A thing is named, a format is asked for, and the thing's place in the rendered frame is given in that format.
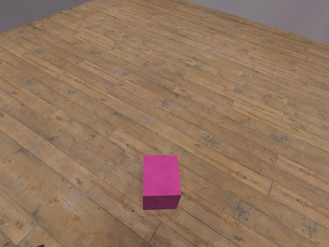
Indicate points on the carton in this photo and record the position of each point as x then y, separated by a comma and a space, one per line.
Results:
161, 182

